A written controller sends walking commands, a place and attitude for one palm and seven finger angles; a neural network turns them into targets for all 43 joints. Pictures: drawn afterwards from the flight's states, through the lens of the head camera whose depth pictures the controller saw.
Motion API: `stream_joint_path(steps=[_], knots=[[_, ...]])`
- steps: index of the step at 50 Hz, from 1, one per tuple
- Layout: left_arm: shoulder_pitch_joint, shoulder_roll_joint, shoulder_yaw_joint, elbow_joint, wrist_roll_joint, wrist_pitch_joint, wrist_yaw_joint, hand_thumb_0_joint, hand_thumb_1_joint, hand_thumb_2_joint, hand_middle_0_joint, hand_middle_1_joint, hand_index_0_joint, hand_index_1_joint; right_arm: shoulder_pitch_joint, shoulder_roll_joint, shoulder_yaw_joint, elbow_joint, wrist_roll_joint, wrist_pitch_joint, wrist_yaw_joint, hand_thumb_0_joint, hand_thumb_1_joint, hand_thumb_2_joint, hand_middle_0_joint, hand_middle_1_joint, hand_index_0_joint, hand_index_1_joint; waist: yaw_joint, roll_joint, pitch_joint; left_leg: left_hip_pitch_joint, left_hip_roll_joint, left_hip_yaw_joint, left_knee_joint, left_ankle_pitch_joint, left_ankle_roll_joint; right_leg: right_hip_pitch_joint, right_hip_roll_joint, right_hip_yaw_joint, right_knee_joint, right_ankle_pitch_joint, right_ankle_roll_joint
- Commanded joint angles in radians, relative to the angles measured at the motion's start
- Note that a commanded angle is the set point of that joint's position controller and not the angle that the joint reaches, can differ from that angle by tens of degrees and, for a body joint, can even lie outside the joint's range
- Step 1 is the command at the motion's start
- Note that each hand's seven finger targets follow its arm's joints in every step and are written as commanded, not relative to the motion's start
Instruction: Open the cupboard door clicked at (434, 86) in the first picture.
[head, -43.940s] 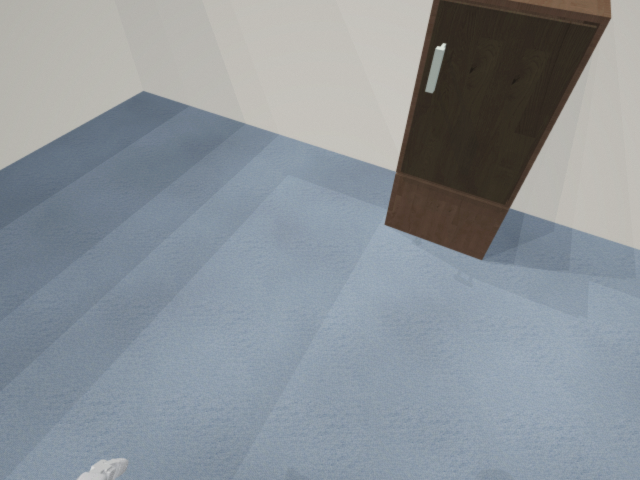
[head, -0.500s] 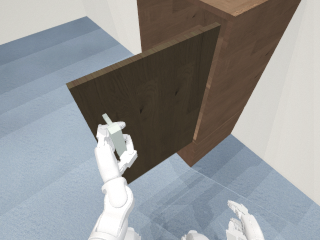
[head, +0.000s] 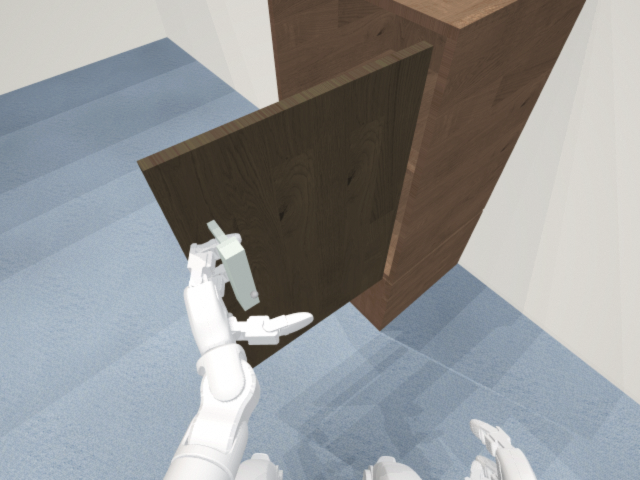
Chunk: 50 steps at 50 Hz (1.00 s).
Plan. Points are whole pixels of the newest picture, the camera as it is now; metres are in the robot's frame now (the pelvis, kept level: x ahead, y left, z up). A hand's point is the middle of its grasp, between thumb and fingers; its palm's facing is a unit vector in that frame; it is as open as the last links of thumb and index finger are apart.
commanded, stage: open thumb and fingers to let go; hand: left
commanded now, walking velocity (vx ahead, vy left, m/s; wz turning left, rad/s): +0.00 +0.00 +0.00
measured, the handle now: (232, 265) +0.38 +0.13 +0.05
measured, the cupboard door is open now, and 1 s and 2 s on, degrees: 86 86 86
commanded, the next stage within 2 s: slide the hand sideways off the handle in 0.24 s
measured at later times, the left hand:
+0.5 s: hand (245, 318) +0.31 +0.10 +0.04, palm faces -0.03 -0.99 -0.15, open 16.1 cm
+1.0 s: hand (223, 340) +0.28 +0.13 +0.04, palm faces -0.06 -1.00 -0.03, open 16.3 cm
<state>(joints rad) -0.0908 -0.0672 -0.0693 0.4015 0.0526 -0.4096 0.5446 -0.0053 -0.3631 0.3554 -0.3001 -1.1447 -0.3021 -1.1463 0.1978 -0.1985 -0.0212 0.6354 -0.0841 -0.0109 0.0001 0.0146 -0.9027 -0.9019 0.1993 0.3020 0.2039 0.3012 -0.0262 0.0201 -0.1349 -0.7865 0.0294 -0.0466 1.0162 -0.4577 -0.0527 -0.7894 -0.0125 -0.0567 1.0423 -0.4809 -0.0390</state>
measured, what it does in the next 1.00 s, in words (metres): stands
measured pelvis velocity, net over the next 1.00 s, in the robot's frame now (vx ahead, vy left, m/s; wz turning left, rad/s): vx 0.00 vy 0.04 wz -0.02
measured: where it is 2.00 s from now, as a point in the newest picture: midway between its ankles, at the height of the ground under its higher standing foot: outside the picture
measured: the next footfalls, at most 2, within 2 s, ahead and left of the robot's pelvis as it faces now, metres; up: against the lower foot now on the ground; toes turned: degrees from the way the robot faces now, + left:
none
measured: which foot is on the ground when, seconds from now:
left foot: down 0.00-1.00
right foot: down 0.00-1.00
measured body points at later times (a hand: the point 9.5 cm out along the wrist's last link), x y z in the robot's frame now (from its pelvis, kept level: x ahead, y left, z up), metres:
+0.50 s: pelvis -0.01 +0.03 -0.01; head +0.04 +0.03 +0.44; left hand +0.30 +0.16 +0.05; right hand +0.14 -0.19 -0.11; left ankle +0.02 +0.16 -0.67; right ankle +0.02 -0.09 -0.67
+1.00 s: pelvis +0.00 +0.04 -0.01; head +0.06 +0.03 +0.44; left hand +0.27 +0.18 +0.04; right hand +0.18 -0.19 -0.10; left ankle +0.02 +0.16 -0.67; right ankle +0.02 -0.09 -0.67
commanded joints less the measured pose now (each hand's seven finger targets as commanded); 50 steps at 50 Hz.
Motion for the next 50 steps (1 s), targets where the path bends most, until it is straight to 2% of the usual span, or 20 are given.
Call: stream_joint_path(steps=[1, 8, 9, 11, 16, 17, 18, 19, 20, 22, 23, 26, 28, 30, 33, 36, 38, 40, 43, 50], knots=[[-0.276, -0.005, -0.018, -0.222, 0.024, -0.074, 0.005, 0.0, -0.5, 0.3, -0.233, -0.8, -0.233, -0.8, -0.053, -0.085, -0.031, -0.142, 0.004, -0.052, -0.005, 0.0, -0.9, -0.9, 0.2, 0.3, 0.2, 0.3, -0.008, -0.087, -0.269, 0.09, -0.046, 0.057, -0.083, 0.135, 0.061, 0.19, -0.013, 0.063, -0.216, 0.209, 0.026], [-0.243, -0.038, -0.05, -0.247, 0.053, -0.056, 0.035, 0.0, -0.5, 0.3, -0.175, -0.45, -0.175, -0.45, -0.045, -0.087, -0.033, -0.156, 0.002, -0.05, 0.008, 0.0, -0.9, -0.9, 0.2, 0.3, 0.2, 0.3, 0.007, -0.053, -0.298, 0.119, -0.037, 0.044, -0.097, 0.193, 0.052, 0.177, 0.006, 0.011, -0.158, 0.255, 0.008], [-0.25, -0.063, -0.075, -0.246, 0.059, -0.05, 0.042, 0.0, -0.5, 0.3, -0.167, -0.4, -0.167, -0.4, -0.051, -0.083, -0.03, -0.158, 0.001, -0.049, 0.01, 0.0, -0.9, -0.9, 0.2, 0.3, 0.2, 0.3, 0.002, -0.053, -0.29, 0.122, -0.036, 0.043, -0.098, 0.185, 0.051, 0.161, 0.007, 0.005, -0.154, 0.242, 0.009], [-0.272, -0.056, -0.066, -0.248, 0.066, -0.038, 0.06, 0.0, -0.5, 0.3, -0.15, -0.3, -0.15, -0.3, -0.055, -0.083, -0.029, -0.159, -0.001, -0.049, 0.009, 0.0, -0.9, -0.9, 0.2, 0.3, 0.2, 0.3, 0.0, -0.061, -0.278, 0.117, -0.035, 0.041, -0.1, 0.17, 0.051, 0.149, 0.008, 0.002, -0.157, 0.218, 0.009], [-0.3, -0.067, -0.064, -0.233, 0.078, -0.012, 0.09, 0.0, -0.5, 0.3, -0.15, -0.3, -0.15, -0.3, -0.07, -0.075, -0.021, -0.157, -0.003, -0.042, 0.001, 0.0, -0.9, -0.9, 0.2, 0.3, 0.2, 0.3, 0.0, -0.069, -0.262, 0.109, -0.034, 0.035, -0.11, 0.132, 0.048, 0.132, 0.011, -0.003, -0.161, 0.161, 0.007], [-0.306, -0.083, -0.077, -0.234, 0.076, -0.008, 0.092, 0.0, -0.5, 0.3, -0.15, -0.3, -0.15, -0.3, -0.075, -0.074, -0.019, -0.158, -0.004, -0.043, 0.002, 0.0, -0.9, -0.9, 0.2, 0.3, 0.2, 0.3, -0.001, -0.048, -0.262, 0.113, -0.035, 0.037, -0.109, 0.126, 0.048, 0.125, 0.012, -0.003, -0.161, 0.155, 0.007], [-0.286, 0.015, -0.276, -0.246, 0.199, -0.045, -0.12, 0.0, -0.5, 0.3, -0.15, -0.3, -0.15, -0.3, -0.008, -0.107, -0.018, -0.13, 0.002, -0.04, 0.001, 0.0, -0.9, -0.9, 0.2, 0.3, 0.2, 0.3, -0.089, -0.097, -0.218, 0.136, -0.031, 0.03, -0.088, 0.134, 0.065, 0.079, 0.007, 0.016, -0.156, 0.21, 0.008], [-0.341, 0.106, -0.183, -0.319, 0.163, -0.087, -0.231, 0.0, -0.5, 0.3, -0.15, -0.3, -0.15, -0.3, -0.001, -0.112, -0.031, -0.162, 0.017, -0.038, -0.004, 0.0, -0.9, -0.9, 0.2, 0.3, 0.2, 0.3, -0.055, -0.046, -0.302, 0.154, -0.033, 0.032, -0.08, 0.147, 0.07, 0.107, -0.003, 0.024, -0.145, 0.238, 0.0], [-0.354, 0.13, -0.183, -0.336, 0.149, -0.108, -0.298, 0.0, -0.5, 0.3, -0.15, -0.3, -0.15, -0.3, -0.005, -0.113, -0.027, -0.171, 0.018, -0.036, -0.013, 0.0, -0.9, -0.9, 0.2, 0.3, 0.2, 0.3, -0.04, -0.016, -0.342, 0.168, -0.039, 0.032, -0.079, 0.159, 0.072, 0.132, -0.004, 0.032, -0.133, 0.262, -0.004], [-0.324, 0.109, -0.216, -0.329, 0.1, -0.114, -0.421, 0.0, -0.5, 0.3, -0.15, -0.3, -0.15, -0.3, -0.009, -0.11, -0.019, -0.184, 0.037, -0.045, -0.02, 0.0, -0.9, -0.9, 0.2, 0.3, 0.2, 0.3, -0.051, -0.004, -0.303, 0.18, -0.038, 0.024, -0.085, 0.141, 0.072, 0.11, -0.001, 0.026, -0.139, 0.238, -0.003], [-0.319, 0.079, -0.255, -0.34, 0.051, -0.103, -0.495, 0.0, -0.5, 0.3, -0.15, -0.3, -0.15, -0.3, -0.006, -0.117, -0.015, -0.201, 0.053, -0.051, -0.022, 0.0, -0.9, -0.9, 0.2, 0.3, 0.2, 0.3, -0.061, 0.019, -0.291, 0.198, -0.036, 0.014, -0.097, 0.125, 0.071, 0.099, 0.002, 0.022, -0.144, 0.209, -0.005], [-0.291, 0.033, -0.19, -0.326, -0.147, -0.041, -0.571, 0.0, -0.5, 0.3, -0.15, -0.3, -0.15, -0.3, -0.026, -0.121, -0.004, -0.221, 0.089, -0.072, -0.038, 0.0, -0.9, -0.9, 0.2, 0.3, 0.2, 0.3, -0.046, -0.027, -0.237, 0.196, -0.034, -0.001, -0.138, 0.042, 0.063, 0.101, 0.018, -0.003, -0.182, 0.121, 0.004], [-0.219, 0.03, -0.141, -0.327, -0.209, -0.005, -0.564, 0.0, -0.5, 0.3, -0.15, -0.3, -0.15, -0.3, -0.033, -0.127, 0.001, -0.236, 0.097, -0.084, -0.039, 0.0, -0.9, -0.9, 0.2, 0.3, 0.2, 0.3, -0.021, -0.063, -0.223, 0.178, -0.037, -0.004, -0.159, 0.036, 0.06, 0.123, 0.021, -0.017, -0.185, 0.108, 0.007], [-0.181, 0.07, -0.09, -0.338, -0.201, 0.004, -0.53, 0.0, -0.5, 0.3, -0.15, -0.3, -0.15, -0.3, -0.028, -0.133, -0.002, -0.24, 0.094, -0.086, -0.032, 0.0, -0.9, -0.9, 0.2, 0.3, 0.2, 0.3, -0.004, -0.081, -0.225, 0.162, -0.037, -0.003, -0.154, 0.058, 0.056, 0.12, 0.016, -0.021, -0.165, 0.118, 0.009], [-0.074, 0.121, -0.065, -0.368, -0.12, -0.02, -0.478, 0.0, -0.5, 0.3, -0.15, -0.3, -0.15, -0.3, -0.013, -0.132, -0.007, -0.26, 0.079, -0.085, -0.008, 0.0, -0.9, -0.9, 0.2, 0.3, 0.2, 0.3, 0.027, -0.054, -0.227, 0.143, -0.037, 0.004, -0.137, 0.125, 0.054, 0.117, 0.011, -0.015, -0.127, 0.155, 0.002], [-0.054, 0.121, -0.088, -0.417, -0.068, -0.045, -0.46, 0.0, -0.5, 0.3, -0.15, -0.3, -0.15, -0.3, -0.016, -0.125, -0.012, -0.273, 0.071, -0.076, 0.01, 0.0, -0.9, -0.9, 0.2, 0.3, 0.2, 0.3, 0.014, -0.027, -0.226, 0.139, -0.034, 0.014, -0.11, 0.128, 0.055, 0.085, 0.009, -0.007, -0.109, 0.157, 0.002], [-0.016, 0.143, -0.079, -0.429, -0.058, -0.042, -0.46, 0.0, -0.5, 0.3, -0.15, -0.3, -0.15, -0.3, -0.016, -0.129, -0.012, -0.284, 0.07, -0.069, 0.014, 0.0, -0.9, -0.9, 0.2, 0.3, 0.2, 0.3, 0.015, -0.016, -0.207, 0.12, -0.034, 0.012, -0.11, 0.105, 0.057, 0.083, 0.012, -0.004, -0.109, 0.14, 0.0], [-0.018, 0.136, -0.085, -0.455, -0.063, -0.035, -0.467, 0.0, -0.5, 0.3, -0.15, -0.3, -0.15, -0.3, -0.022, -0.127, -0.011, -0.294, 0.072, -0.064, 0.011, 0.0, -0.9, -0.9, 0.2, 0.3, 0.2, 0.3, 0.01, -0.017, -0.207, 0.12, -0.034, 0.013, -0.11, 0.084, 0.056, 0.08, 0.012, -0.005, -0.11, 0.126, 0.001], [0.034, 0.187, -0.028, -0.488, -0.088, -0.011, -0.48, 0.0, -0.5, 0.3, -0.15, -0.3, -0.15, -0.3, -0.017, -0.13, -0.008, -0.304, 0.076, -0.057, 0.0, 0.0, -0.9, -0.9, 0.2, 0.3, 0.2, 0.3, 0.021, -0.022, -0.221, 0.114, -0.036, 0.015, -0.112, 0.094, 0.058, 0.116, 0.018, 0.0, -0.119, 0.138, 0.0], [0.124, 0.183, -0.025, -0.601, -0.139, -0.021, -0.533, 0.0, -0.5, 0.3, -0.15, -0.3, -0.15, -0.3, -0.013, -0.123, -0.008, -0.304, 0.081, -0.08, -0.02, 0.0, -0.9, -0.9, 0.2, 0.3, 0.2, 0.3, 0.009, -0.023, -0.254, 0.135, -0.038, 0.018, -0.076, 0.179, 0.06, 0.137, 0.02, 0.001, -0.106, 0.238, 0.008]])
